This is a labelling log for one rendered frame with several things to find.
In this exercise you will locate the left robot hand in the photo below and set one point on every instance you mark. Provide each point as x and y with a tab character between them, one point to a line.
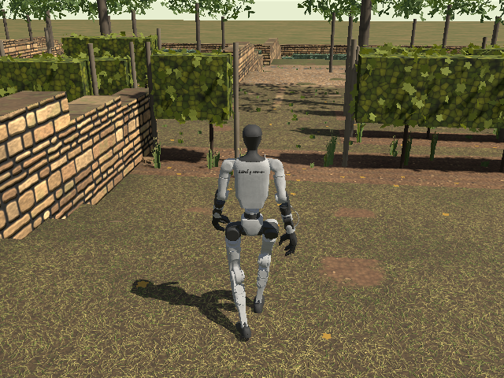
223	219

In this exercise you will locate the robot left upper arm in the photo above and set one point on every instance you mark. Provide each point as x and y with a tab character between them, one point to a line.
224	177

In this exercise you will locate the robot right forearm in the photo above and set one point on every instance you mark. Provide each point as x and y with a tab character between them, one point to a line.
285	209

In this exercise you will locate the right robot hand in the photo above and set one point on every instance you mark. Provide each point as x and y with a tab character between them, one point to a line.
293	242

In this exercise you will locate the robot left foot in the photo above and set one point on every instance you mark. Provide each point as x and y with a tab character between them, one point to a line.
245	331

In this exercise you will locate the robot right thigh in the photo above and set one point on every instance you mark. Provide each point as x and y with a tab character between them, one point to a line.
270	233

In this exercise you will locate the robot right upper arm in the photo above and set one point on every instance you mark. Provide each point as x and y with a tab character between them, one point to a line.
279	179

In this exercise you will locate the robot left forearm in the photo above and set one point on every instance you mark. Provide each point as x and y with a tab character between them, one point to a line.
218	206

